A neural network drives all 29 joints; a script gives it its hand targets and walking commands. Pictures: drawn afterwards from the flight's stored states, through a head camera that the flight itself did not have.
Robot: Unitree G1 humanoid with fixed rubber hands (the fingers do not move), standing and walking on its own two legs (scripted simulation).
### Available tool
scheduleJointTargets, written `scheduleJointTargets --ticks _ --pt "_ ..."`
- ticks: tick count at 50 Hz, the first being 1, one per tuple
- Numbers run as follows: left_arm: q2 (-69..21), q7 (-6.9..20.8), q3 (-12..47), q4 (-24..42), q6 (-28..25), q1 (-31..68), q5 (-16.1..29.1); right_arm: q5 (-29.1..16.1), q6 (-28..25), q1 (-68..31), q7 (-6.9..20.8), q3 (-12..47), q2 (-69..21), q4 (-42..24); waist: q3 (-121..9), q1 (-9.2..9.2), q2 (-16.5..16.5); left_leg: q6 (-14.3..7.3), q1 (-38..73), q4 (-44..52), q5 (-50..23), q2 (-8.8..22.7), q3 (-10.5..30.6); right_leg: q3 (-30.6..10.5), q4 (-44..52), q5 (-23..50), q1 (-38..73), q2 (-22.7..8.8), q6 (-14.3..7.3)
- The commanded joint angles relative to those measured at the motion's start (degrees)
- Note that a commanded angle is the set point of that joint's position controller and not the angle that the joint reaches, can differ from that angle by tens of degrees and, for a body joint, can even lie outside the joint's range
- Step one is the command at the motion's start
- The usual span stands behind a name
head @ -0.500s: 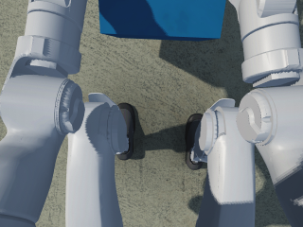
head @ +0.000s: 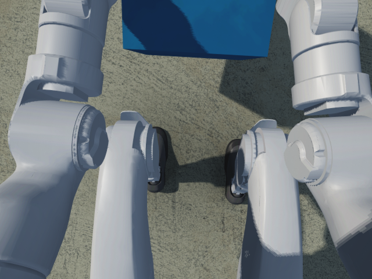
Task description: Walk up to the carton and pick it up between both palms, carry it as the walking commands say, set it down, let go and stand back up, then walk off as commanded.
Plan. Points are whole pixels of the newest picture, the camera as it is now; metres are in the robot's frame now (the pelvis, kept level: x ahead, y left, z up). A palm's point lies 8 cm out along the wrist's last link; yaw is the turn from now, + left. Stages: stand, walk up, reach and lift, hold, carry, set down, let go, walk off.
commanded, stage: reach and lift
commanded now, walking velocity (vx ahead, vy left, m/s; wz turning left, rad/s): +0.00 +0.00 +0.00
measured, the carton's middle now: out of the picture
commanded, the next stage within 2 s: none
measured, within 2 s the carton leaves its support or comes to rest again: neither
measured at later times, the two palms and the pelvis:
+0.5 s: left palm out of the picture +0.55 +0.17 +0.01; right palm out of the picture +0.55 -0.11 +0.00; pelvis -0.02 +0.00 +0.05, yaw +0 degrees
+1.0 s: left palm out of the picture +0.52 +0.18 +0.07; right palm out of the picture +0.52 -0.11 +0.07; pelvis -0.02 +0.00 +0.10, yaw +1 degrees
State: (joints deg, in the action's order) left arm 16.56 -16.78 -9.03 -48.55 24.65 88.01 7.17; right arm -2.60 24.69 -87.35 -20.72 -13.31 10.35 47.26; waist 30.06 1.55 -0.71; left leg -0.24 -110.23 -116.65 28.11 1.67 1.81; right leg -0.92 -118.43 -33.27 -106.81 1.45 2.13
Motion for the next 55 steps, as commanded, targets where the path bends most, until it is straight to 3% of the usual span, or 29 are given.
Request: scheduleJointTargets --ticks 1,3,6,8,12,13,15,16,17,19,21,22,24,25,26,29,30,31,35,38,40,41,44,46,47,48,49,51,55 --pt "-68.0 28.9 16.2 16.0 -1.3 41.2 2.9 -6.0 -2.1 -42.4 31.3 22.0 -65.6 -17.7 -140.1 -0.35 2.1 1.0 49.2 15.3 -18.4 -10.1 -7.1 7.4 18.9 16.6 34.0 7.8 -0.9" --pt "-68.3 29.1 15.5 13.5 -0.9 40.3 2.7 -5.5 -1.9 -43.1 31.1 21.2 -64.2 -17.0 -138.3 -1.06 1.4 0.9 48.5 15.9 -16.8 -10.2 -6.4 7.4 19.1 15.1 32.7 7.6 -1.1" --pt "-70.5 28.9 17.1 17.2 -0.8 41.7 4.5 -6.4 -2.0 -44.8 31.3 22.0 -64.6 -21.1 -143.4 -1.87 0.3 1.2 53.0 16.6 -18.2 -10.3 -6.3 7.1 20.1 16.5 35.8 7.9 -1.5" --pt "-70.4 28.5 17.7 17.9 -0.3 41.0 4.9 -8.0 -1.8 -47.6 31.0 24.6 -64.9 -24.2 -148.0 -0.61 1.5 1.1 55.0 17.0 -20.1 -10.7 -6.1 7.3 20.0 18.4 38.6 8.0 -1.1" --pt "-70.7 28.5 17.4 16.5 0.0 41.2 4.4 -6.3 -1.5 -43.9 31.1 21.5 -64.5 -19.5 -141.9 -2.61 0.7 1.3 54.7 18.8 -17.2 -10.4 -5.5 7.3 22.1 14.8 34.7 8.0 -1.4" --pt "-71.0 28.4 17.1 16.0 0.2 40.8 3.9 -6.6 -1.7 -45.3 31.1 21.8 -64.8 -20.9 -142.4 -1.22 0.2 1.1 55.0 19.5 -16.4 -10.4 -5.6 6.7 22.6 14.2 35.9 7.9 -1.6" --pt "-72.0 28.5 17.8 16.3 0.4 41.5 4.0 -5.9 -1.2 -43.0 31.5 20.1 -65.4 -17.2 -142.1 -2.69 -1.0 1.5 57.4 21.4 -14.1 -10.1 -4.9 7.6 23.9 12.0 34.3 7.8 -1.7" --pt "-70.4 28.5 15.7 15.6 0.3 41.0 3.1 -5.3 -1.0 -42.8 31.6 18.9 -65.0 -15.8 -138.0 -1.41 -1.1 1.3 54.6 21.4 -12.3 -10.2 -5.5 6.5 24.7 9.7 33.3 7.4 -1.7" --pt "-71.9 28.7 16.5 17.4 -0.1 40.0 3.6 -5.4 -1.1 -41.7 31.7 20.3 -66.6 -17.8 -141.3 -1.92 0.8 1.2 56.0 21.6 -14.9 -10.5 -5.7 6.8 25.3 12.3 36.8 7.7 -1.5" --pt "-72.3 28.7 16.8 15.9 0.4 40.3 3.2 -4.4 -0.9 -41.2 32.0 19.1 -65.3 -15.7 -139.3 -3.25 0.2 1.4 56.6 22.6 -12.2 -10.2 -5.0 7.2 25.5 9.9 34.8 7.7 -1.7" --pt "-71.8 28.8 16.5 17.1 0.2 40.6 3.3 -4.8 -0.6 -41.4 32.2 20.2 -66.3 -16.2 -141.7 -2.81 1.7 1.3 58.1 23.2 -13.0 -10.3 -4.9 7.3 26.7 10.1 36.7 7.7 -1.4" --pt "-73.0 28.6 15.9 15.2 0.6 39.8 2.7 -5.2 -1.0 -44.0 32.2 19.7 -65.1 -17.6 -141.0 -2.33 -0.4 1.3 57.9 23.6 -11.6 -10.5 -5.0 6.6 26.6 9.7 37.3 7.5 -1.8" --pt "-73.0 29.0 15.0 14.3 0.9 38.3 2.2 -4.4 -0.5 -41.8 32.4 19.5 -65.5 -16.3 -140.5 -1.91 0.5 1.4 57.2 24.4 -11.5 -10.5 -5.4 6.3 28.3 9.1 37.8 7.6 -1.7" --pt "-74.0 28.9 17.1 17.6 0.9 39.8 3.7 -5.9 -0.5 -43.6 32.3 21.7 -67.0 -19.9 -145.9 -1.92 1.2 1.2 61.5 25.3 -13.3 -10.7 -4.6 6.5 28.3 11.0 40.7 7.8 -1.6" --pt "-72.2 28.9 16.5 16.4 1.1 40.4 3.2 -4.8 -0.2 -41.7 32.2 19.6 -65.9 -16.5 -142.8 -2.54 0.9 1.4 58.3 25.4 -11.6 -10.5 -5.1 6.2 29.0 9.6 40.1 7.7 -1.7" --pt "-74.4 28.7 17.3 16.5 1.5 39.0 3.5 -5.5 -0.6 -43.7 32.3 20.4 -65.0 -19.1 -144.3 -2.46 -1.1 1.7 61.6 26.5 -12.1 -10.5 -4.7 6.0 29.9 9.7 40.9 7.8 -2.1" --pt "-74.7 28.6 18.7 19.6 1.4 40.7 4.2 -5.4 -0.3 -42.4 32.3 21.1 -65.9 -20.1 -147.3 -3.72 -0.2 1.8 63.4 26.6 -12.9 -10.8 -4.1 6.5 29.8 11.0 41.9 8.0 -2.0" --pt "-73.6 28.5 19.0 20.7 1.2 40.6 4.3 -6.2 0.0 -42.4 32.2 21.8 -67.0 -20.2 -148.3 -2.43 0.0 1.5 64.6 27.1 -14.8 -10.7 -4.1 6.3 29.8 12.3 42.8 8.2 -1.7" --pt "-73.6 28.8 17.2 16.8 1.5 38.4 3.1 -4.7 0.2 -38.4 32.5 20.1 -68.1 -15.3 -141.9 -2.48 1.2 1.4 62.3 29.2 -10.7 -10.4 -4.2 5.7 32.2 9.2 43.0 7.9 -1.7" --pt "-74.3 28.8 17.1 16.9 1.5 35.7 2.7 -6.0 0.0 -38.9 32.5 22.2 -68.8 -18.4 -144.7 -1.28 1.5 1.2 64.1 29.8 -13.3 -10.8 -4.5 5.2 33.1 11.6 47.3 7.9 -1.5" --pt "-75.8 28.9 17.6 17.2 1.3 34.5 2.9 -4.6 -0.1 -36.6 32.5 21.2 -68.5 -17.1 -144.3 -1.76 0.5 1.5 64.5 30.5 -13.5 -10.8 -4.0 4.9 33.5 12.1 47.1 8.0 -2.1" --pt "-76.9 28.9 18.8 18.7 1.4 35.8 3.2 -4.6 -0.2 -36.0 32.5 21.4 -68.6 -18.2 -145.1 -3.20 -0.5 1.6 65.8 31.1 -13.4 -11.1 -3.9 5.1 34.4 12.1 47.5 8.1 -2.1" --pt "-75.3 28.8 18.6 18.2 1.0 33.8 2.6 -5.2 -0.3 -35.0 32.5 21.8 -70.2 -17.1 -142.9 -1.05 0.3 1.4 65.7 32.1 -14.2 -10.9 -4.0 4.3 35.2 12.6 48.1 8.2 -1.9" --pt "-77.5 28.8 21.6 22.0 1.2 35.8 5.0 -6.0 -0.5 -37.2 32.4 24.1 -69.7 -22.6 -149.6 -4.17 1.5 1.7 70.8 32.4 -16.1 -11.0 -3.0 5.0 35.5 15.1 51.5 8.4 -1.8" --pt "-76.4 28.6 22.2 23.3 1.1 36.6 5.4 -6.6 -0.7 -38.6 32.1 24.4 -68.7 -23.6 -149.9 -2.54 -0.7 1.8 71.2 32.8 -16.6 -11.0 -3.0 4.6 35.2 15.3 50.7 8.3 -2.1" --pt "-76.6 28.3 22.9 24.6 1.1 38.4 5.4 -6.8 -0.4 -37.7 32.2 24.7 -69.4 -21.6 -149.8 -2.36 -0.9 1.9 72.0 33.6 -15.8 -11.2 -2.6 4.0 35.8 14.7 51.4 8.4 -2.2" --pt "-77.6 28.0 24.6 25.6 1.4 38.7 6.3 -6.6 -0.4 -36.2 32.4 24.5 -69.6 -20.7 -149.8 -4.35 -1.0 2.1 75.1 34.3 -15.0 -11.0 -1.5 4.6 36.0 15.1 50.6 8.7 -2.2" --pt "-77.3 28.1 21.8 20.2 1.7 34.7 4.0 -5.6 -0.4 -35.9 32.3 22.8 -69.8 -18.5 -142.8 -2.46 -0.6 1.6 72.5 36.0 -10.8 -10.7 -1.0 4.0 37.4 11.0 48.9 8.4 -2.5" --pt "-79.4 28.5 19.5 16.2 1.7 32.4 2.5 -3.5 -0.5 -33.2 32.9 20.3 -70.2 -15.4 -136.2 -3.77 -0.9 1.9 70.2 38.1 -5.7 -10.4 -2.0 4.0 40.6 6.6 49.8 7.8 -2.7"
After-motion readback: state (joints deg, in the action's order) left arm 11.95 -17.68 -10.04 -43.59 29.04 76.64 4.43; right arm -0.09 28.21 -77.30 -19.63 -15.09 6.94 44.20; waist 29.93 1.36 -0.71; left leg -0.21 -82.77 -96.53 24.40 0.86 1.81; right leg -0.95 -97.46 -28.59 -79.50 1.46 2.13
